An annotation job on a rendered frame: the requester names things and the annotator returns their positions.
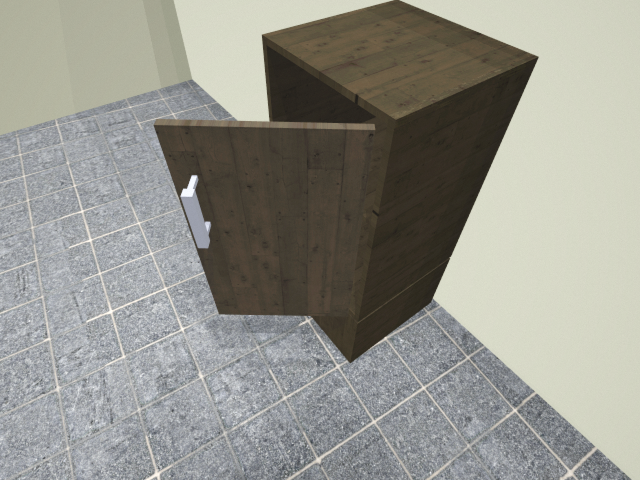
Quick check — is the handle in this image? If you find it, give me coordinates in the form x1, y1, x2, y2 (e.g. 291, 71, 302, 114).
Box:
180, 175, 211, 248

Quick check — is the cupboard door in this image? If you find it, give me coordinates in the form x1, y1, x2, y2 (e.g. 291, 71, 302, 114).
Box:
154, 119, 375, 317

